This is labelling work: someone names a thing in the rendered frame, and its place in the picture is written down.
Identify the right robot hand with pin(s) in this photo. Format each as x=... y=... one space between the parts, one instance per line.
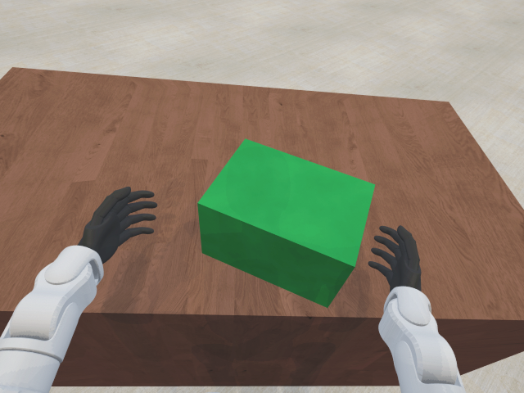
x=405 y=266

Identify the pedestal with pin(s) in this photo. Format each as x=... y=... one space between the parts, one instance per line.
x=165 y=314

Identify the carton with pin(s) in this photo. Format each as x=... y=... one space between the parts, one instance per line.
x=286 y=220

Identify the right robot forearm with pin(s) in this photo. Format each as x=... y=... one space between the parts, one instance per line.
x=423 y=359

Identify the left robot forearm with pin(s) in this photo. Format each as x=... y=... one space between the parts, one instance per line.
x=37 y=336

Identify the left robot hand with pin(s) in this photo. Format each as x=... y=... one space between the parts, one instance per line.
x=106 y=230

